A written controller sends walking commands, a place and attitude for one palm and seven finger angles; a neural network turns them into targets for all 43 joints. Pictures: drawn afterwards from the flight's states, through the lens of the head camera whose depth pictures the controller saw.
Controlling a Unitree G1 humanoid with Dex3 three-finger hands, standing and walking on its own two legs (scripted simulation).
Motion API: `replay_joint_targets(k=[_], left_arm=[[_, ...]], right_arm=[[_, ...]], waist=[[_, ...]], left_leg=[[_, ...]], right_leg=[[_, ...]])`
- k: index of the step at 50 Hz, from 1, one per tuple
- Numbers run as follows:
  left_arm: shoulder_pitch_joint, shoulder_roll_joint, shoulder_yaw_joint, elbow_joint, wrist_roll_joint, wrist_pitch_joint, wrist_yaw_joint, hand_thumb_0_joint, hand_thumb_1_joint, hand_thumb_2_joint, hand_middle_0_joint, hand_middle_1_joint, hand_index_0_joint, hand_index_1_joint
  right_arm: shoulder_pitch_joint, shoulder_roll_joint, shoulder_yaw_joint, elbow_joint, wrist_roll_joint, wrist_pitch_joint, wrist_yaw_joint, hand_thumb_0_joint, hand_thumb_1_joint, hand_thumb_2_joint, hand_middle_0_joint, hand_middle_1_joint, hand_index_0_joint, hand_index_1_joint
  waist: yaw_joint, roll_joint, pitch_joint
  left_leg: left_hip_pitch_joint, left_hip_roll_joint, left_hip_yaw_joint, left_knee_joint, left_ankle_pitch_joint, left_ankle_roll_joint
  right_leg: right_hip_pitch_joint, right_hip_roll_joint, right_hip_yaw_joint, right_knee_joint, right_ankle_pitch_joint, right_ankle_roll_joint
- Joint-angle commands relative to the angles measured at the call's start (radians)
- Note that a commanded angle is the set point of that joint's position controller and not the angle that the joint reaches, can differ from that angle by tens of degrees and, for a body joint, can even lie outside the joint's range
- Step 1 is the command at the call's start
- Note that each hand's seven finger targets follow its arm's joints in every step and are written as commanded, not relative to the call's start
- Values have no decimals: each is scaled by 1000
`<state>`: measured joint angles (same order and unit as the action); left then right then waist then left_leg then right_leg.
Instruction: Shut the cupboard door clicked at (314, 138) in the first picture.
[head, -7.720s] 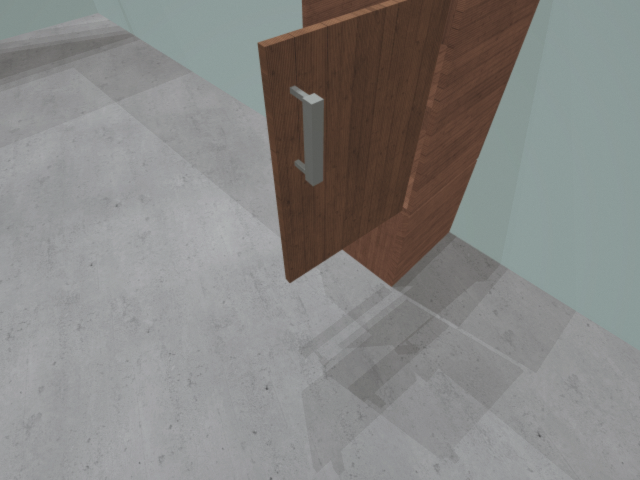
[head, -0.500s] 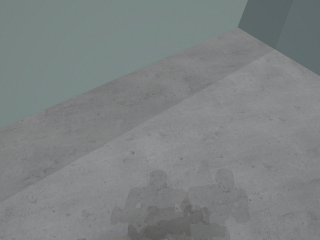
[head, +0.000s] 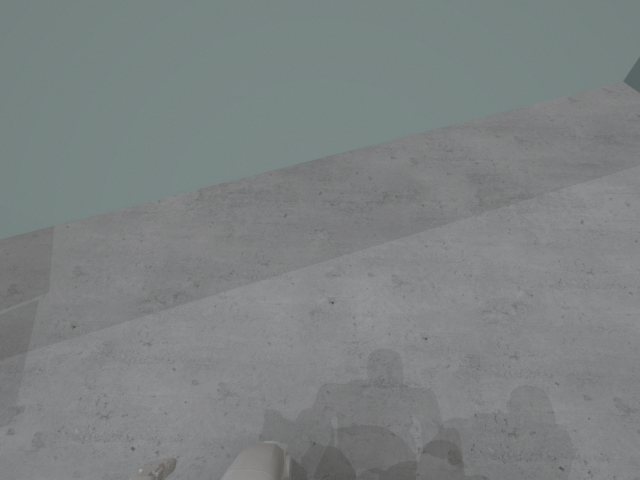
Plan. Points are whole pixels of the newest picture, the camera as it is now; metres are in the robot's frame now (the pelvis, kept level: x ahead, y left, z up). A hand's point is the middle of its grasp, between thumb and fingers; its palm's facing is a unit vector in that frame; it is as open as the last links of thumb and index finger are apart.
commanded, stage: walk to a spot facing it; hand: left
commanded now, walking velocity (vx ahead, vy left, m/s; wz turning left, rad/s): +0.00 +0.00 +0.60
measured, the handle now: out of the picture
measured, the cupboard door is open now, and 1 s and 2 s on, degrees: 84 84 84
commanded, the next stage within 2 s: none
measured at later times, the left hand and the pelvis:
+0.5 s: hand out of the picture +0.06 +0.24 -0.16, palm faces +0.30 -0.92 -0.26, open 7.4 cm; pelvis +0.02 +0.00 +0.00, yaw +17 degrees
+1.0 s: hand out of the picture -0.06 +0.23 -0.19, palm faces +0.60 -0.77 -0.21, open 7.4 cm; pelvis +0.06 +0.05 -0.01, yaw +36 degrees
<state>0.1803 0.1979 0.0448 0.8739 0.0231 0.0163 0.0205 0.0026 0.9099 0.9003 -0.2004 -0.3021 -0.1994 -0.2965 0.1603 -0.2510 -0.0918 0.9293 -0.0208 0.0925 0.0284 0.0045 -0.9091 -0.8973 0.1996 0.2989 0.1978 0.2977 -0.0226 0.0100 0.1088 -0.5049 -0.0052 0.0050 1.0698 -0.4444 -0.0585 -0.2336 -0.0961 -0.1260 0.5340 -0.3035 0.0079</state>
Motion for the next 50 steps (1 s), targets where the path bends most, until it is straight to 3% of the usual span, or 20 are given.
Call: replay_joint_targets(k=[1,4,7,8,9,10,15,24,25,26,27,28,31,40,43,44,45,46,47,50], left_arm=[[80,208,51,-39,5,-30,12,0,900,900,-200,-300,-200,-300],[106,230,59,-15,9,-27,9,0,900,900,-200,-300,-200,-300],[75,227,66,-22,-7,-20,1,0,900,900,-200,-300,-200,-300],[76,182,63,-49,-15,-14,-4,0,900,900,-200,-300,-200,-300],[17,121,32,-93,-16,-11,-9,0,900,900,-200,-300,-200,-300],[-53,141,35,-109,-6,3,-3,0,900,900,-200,-300,-200,-300],[-18,121,43,-39,-6,16,-12,0,900,900,-200,-300,-200,-300],[32,121,41,-52,-12,-2,-6,0,900,900,-200,-300,-200,-300],[73,138,48,-45,-14,-9,-1,0,900,900,-200,-300,-200,-300],[107,200,61,-41,-3,-22,7,0,900,900,-200,-300,-200,-300],[111,278,74,-43,10,-26,12,0,900,900,-200,-300,-200,-300],[97,276,62,-56,3,-25,12,0,900,900,-200,-300,-200,-300],[-15,168,39,-77,-4,-26,13,0,900,900,-200,-300,-200,-300],[149,228,68,30,8,-61,-14,0,900,900,-200,-300,-200,-300],[129,237,75,42,2,-61,-25,0,900,900,-200,-300,-200,-300],[104,228,75,40,-3,-61,-31,0,900,900,-200,-300,-200,-300],[82,171,67,3,-12,-56,-42,0,900,900,-200,-300,-200,-300],[-45,121,41,-81,-8,-60,-51,0,900,900,-200,-300,-200,-300],[-132,142,44,-101,1,-55,-40,0,900,900,-200,-300,-200,-300],[-69,123,49,-28,5,-44,-54,0,900,900,-200,-300,-200,-300]], right_arm=[[-101,-25,7,-103,11,-40,9,0,-900,-900,200,300,200,300],[-110,-26,13,-108,15,-49,9,0,-900,-900,200,300,200,300],[-6,-78,4,-83,9,-62,3,0,-900,-900,200,300,200,300],[59,-177,-20,-76,0,-72,-3,0,-900,-900,200,300,200,300],[137,-264,-43,-65,2,-69,-11,0,-900,-900,200,300,200,300],[180,-265,-46,-42,1,-67,-24,0,-900,-900,200,300,200,300],[8,-168,-16,-77,-3,-77,-45,0,-900,-900,200,300,200,300],[-29,-177,-31,-86,-4,-60,-34,0,-900,-900,200,300,200,300],[-46,-161,-30,-97,2,-58,-32,0,-900,-900,200,300,200,300],[-39,-116,-25,-108,12,-58,-25,0,-900,-900,200,300,200,300],[-37,-64,-16,-132,14,-60,-18,0,-900,-900,200,300,200,300],[-29,-98,-21,-127,2,-52,-12,0,-900,-900,200,300,200,300],[-32,-77,-20,-90,-1,-32,0,0,-900,-900,200,300,200,300],[-166,-15,15,-120,4,-72,33,0,-900,-900,200,300,200,300],[-73,-30,18,-96,0,-90,25,0,-900,-900,200,300,200,300],[24,-68,5,-71,-5,-95,20,0,-900,-900,200,300,200,300],[162,-186,-27,-46,-12,-104,5,0,-900,-900,200,300,200,300],[302,-285,-49,-16,-13,-109,-10,0,-900,-900,200,300,200,300],[322,-281,-45,13,-7,-108,-19,0,-900,-900,200,300,200,300],[119,-159,-8,-34,-6,-130,-37,0,-900,-900,200,300,200,300]], waist=[[60,-192,-138],[72,-235,-149],[1,-147,-191],[-34,91,-252],[-78,306,-262],[-98,173,-259],[-1,142,-162],[30,159,-161],[56,128,-172],[72,-45,-189],[82,-310,-164],[72,-247,-144],[13,-242,-80],[96,-201,-97],[38,-168,-125],[-18,-86,-165],[-97,155,-244],[-169,311,-242],[-166,154,-215],[-38,155,-68]], left_leg=[[7,19,75,-194,-15,-14],[75,2,110,-355,-5,1],[327,10,96,-624,250,32],[526,207,-152,-666,503,119],[606,429,-407,-678,876,265],[555,432,-403,-671,802,306],[369,242,-224,-706,589,208],[229,179,-307,-643,508,181],[152,147,-299,-593,447,149],[12,63,-226,-462,266,89],[-114,-81,-33,-215,-109,14],[-79,-30,-65,8,-153,23],[-99,36,-36,163,6,-1],[-9,47,117,-345,0,14],[217,5,181,-527,92,39],[406,1,160,-615,136,64],[648,202,-149,-680,94,165],[751,437,-513,-778,223,297],[663,462,-525,-791,131,317],[417,307,-298,-850,113,219]], right_leg=[[195,-245,86,-125,597,-113],[217,-259,70,-70,648,-101],[77,-238,-6,96,524,-22],[-144,-147,-62,301,226,46],[-358,-42,-23,516,-360,91],[-387,-36,80,620,-345,77],[-311,-13,121,566,-118,76],[0,83,77,66,-20,55],[122,63,85,-70,65,50],[261,-88,237,-210,61,8],[270,-351,470,-274,143,-112],[119,-406,453,-282,101,-174],[74,-245,202,-238,248,-117],[243,-308,72,-237,192,-104],[147,-282,-14,-117,233,-56],[33,-250,-74,51,236,-14],[-222,-141,-143,351,76,51],[-523,-22,-74,616,-311,85],[-558,-54,70,707,-284,57],[-498,-87,120,678,-33,64]])
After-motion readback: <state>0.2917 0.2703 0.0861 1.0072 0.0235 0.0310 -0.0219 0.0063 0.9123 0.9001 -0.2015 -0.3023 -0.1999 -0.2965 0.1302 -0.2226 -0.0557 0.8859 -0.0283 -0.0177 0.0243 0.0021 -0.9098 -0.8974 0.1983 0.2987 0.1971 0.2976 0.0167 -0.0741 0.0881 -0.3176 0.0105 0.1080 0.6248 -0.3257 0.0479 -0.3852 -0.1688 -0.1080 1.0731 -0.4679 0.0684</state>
